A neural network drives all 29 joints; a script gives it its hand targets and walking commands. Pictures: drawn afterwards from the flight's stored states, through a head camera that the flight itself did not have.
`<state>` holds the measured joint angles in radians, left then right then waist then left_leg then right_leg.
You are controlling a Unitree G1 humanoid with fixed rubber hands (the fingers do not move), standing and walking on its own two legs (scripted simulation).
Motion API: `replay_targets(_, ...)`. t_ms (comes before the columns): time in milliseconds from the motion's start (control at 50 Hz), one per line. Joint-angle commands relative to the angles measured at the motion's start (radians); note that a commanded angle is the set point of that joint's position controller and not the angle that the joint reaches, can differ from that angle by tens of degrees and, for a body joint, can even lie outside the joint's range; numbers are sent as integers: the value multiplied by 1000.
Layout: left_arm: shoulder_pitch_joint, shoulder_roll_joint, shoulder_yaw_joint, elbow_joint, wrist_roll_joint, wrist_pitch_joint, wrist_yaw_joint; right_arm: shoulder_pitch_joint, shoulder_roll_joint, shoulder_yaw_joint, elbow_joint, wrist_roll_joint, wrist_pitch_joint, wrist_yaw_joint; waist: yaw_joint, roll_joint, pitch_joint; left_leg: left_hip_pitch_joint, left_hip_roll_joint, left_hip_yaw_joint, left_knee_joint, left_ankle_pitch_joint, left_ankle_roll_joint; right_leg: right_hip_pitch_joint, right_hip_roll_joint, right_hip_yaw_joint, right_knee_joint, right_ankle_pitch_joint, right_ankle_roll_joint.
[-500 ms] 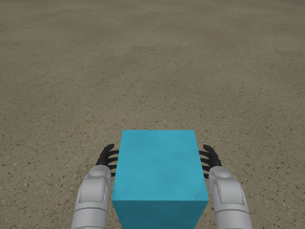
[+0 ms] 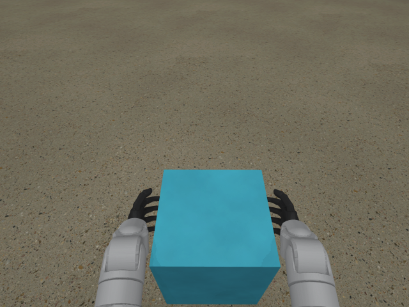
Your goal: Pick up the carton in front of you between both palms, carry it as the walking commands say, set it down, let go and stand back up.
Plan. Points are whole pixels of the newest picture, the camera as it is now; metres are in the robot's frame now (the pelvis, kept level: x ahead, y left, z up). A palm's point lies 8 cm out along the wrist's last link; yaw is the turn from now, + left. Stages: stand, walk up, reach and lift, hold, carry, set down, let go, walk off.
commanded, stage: carry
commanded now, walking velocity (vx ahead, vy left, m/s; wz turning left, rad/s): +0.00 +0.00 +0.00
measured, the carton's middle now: (212, 239) +0.30 +0.00 -0.04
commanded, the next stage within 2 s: hold in 0.26 s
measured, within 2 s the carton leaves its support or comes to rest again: neither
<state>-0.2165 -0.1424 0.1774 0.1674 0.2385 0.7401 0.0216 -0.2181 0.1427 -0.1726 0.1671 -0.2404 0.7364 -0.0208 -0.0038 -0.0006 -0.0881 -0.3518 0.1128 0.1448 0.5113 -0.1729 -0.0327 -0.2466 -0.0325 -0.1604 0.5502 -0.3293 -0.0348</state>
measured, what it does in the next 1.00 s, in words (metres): shifts its weight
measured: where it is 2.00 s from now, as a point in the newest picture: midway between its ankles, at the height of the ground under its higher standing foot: outside the picture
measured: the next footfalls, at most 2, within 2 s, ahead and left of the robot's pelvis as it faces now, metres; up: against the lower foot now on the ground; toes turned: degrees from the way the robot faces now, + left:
none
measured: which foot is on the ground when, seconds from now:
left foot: down 0.00-1.00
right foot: down 0.00-1.00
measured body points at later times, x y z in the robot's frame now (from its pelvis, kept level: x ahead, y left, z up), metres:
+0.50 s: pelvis -0.01 +0.02 +0.01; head -0.04 +0.02 +0.46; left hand +0.31 +0.13 +0.04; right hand +0.26 -0.17 +0.04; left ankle +0.06 +0.16 -0.73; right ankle -0.02 -0.09 -0.73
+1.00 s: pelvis -0.02 +0.07 +0.00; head +0.00 +0.07 +0.44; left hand +0.36 +0.14 +0.01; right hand +0.31 -0.15 +0.01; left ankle +0.06 +0.16 -0.73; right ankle -0.02 -0.08 -0.73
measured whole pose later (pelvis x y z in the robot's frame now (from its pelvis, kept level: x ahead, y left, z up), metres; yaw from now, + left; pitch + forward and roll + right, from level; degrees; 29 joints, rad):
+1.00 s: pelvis -0.02 +0.07 +0.00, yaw -11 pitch -2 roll +0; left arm -0.57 -0.22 0.52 0.53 0.44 0.56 0.00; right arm -0.61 0.16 -0.54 0.62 -0.49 0.52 0.09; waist 0.01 -0.02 0.08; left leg -0.31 -0.05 -0.04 0.57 -0.22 0.02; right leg -0.28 0.01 0.15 0.61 -0.30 0.01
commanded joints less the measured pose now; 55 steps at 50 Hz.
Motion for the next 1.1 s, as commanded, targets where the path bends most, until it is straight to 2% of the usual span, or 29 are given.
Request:
replay_targets(0, -456, -889, -555, -64, -250, -39, -226, -447, 891, 556, -53, 249, -34, 224, 1, -1, -242, 149, 60, -61, -33, 154, 18, 15, -121, 101, -112, 231, 5)
replay_targets(240, -463, -894, -552, -56, -249, -39, -228, -452, 895, 551, -47, 247, -35, 226, 1, -2, -237, 142, 59, -60, -37, 139, 15, 3, -122, 103, -118, 217, 4)
replay_targets(260, -392, -903, -536, -74, -242, -34, -239, -384, 918, 517, -11, 231, -39, 238, 6, -85, -100, 381, -243, -172, -59, 215, 48, 37, 58, 284, -216, 470, 11)
replay_targets(280, -416, -881, -538, -123, -238, -46, -247, -387, 907, 516, -40, 208, -61, 232, -2, -101, -147, 365, -229, -194, -75, 232, 59, 118, 48, 292, -201, 522, 13)
replay_targets(300, -428, -892, -542, -104, -234, -50, -248, -397, 909, 509, -33, 204, -68, 229, -7, -68, -163, 370, -230, -197, -89, 262, 57, 153, 56, 292, -190, 575, 21)
replay_targets(320, -445, -887, -548, -107, -241, -56, -254, -384, 907, 492, -19, 194, -76, 223, -17, -74, -165, 329, -228, -197, -108, 246, 51, 229, 67, 282, -196, 540, 27)
replay_targets(340, -453, -891, -559, -103, -246, -61, -259, -382, 899, 483, -7, 185, -81, 221, -20, -44, -156, 292, -231, -193, -119, 245, 39, 273, 75, 275, -194, 546, 31)
replay_targets(380, -482, -895, -566, -89, -250, -70, -268, -413, 909, 490, 1, 189, -83, 222, -18, -52, -153, 276, -235, -190, -130, 179, 29, 292, 89, 259, -218, 434, 40)
replay_targets(500, -484, -930, -493, 33, -198, -72, -271, -535, 950, 527, 37, 232, -68, 273, 39, -39, -105, 294, -234, -189, -163, 58, 48, 210, 96, 248, -242, 242, 55)
replay_targets(560, -501, -945, -469, 77, -182, -67, -274, -557, 953, 500, 83, 227, -65, 293, 39, -21, -83, 326, -225, -192, -176, 28, 48, 155, 105, 240, -251, 164, 46)
replay_targets(640, -552, -967, -465, 101, -183, -62, -285, -584, 959, 456, 127, 213, -68, 307, 20, 10, -75, 370, -209, -198, -190, -6, 38, 93, 118, 228, -254, 93, 28)
replay_targets(740, -704, -1025, -412, 199, -176, -72, -284, -723, 901, 332, 249, 144, -109, 334, -19, 57, -48, 367, -175, -229, -196, -167, 17, 17, 130, 210, -217, -18, -7)
replay_targets(840, -840, -984, -216, 376, -86, -122, -248, -878, 845, 139, 431, 24, -178, 336, -18, 40, -14, 323, -158, -255, -146, -280, 16, -94, 125, 207, -128, -81, -20)
replay_targets(900, -847, -890, -69, 443, -2, -161, -209, -890, 782, 18, 515, -58, -212, 305, 5, 19, 12, 255, -168, -242, -99, -256, 20, -158, 128, 208, -82, -77, -16)
replay_targets(980, -785, -738, 57, 460, 93, -236, -175, -817, 676, -95, 558, -141, -276, 257, 29, -1, -10, 153, -190, -211, -18, -98, 16, -256, 145, 203, -20, 5, 1)
replay_targets(1020, -765, -701, 53, 450, 103, -300, -168, -791, 653, -99, 549, -148, -334, 243, 29, 0, -69, 109, -199, -200, 39, 23, 11, -318, 156, 199, 20, 64, 10)
replay_targets(1080, -776, -733, -24, 427, 76, -419, -173, -794, 693, -33, 525, -117, -445, 236, 19, 7, -207, 68, -213, -195, 139, 169, 4, -417, 173, 196, 92, 135, 19)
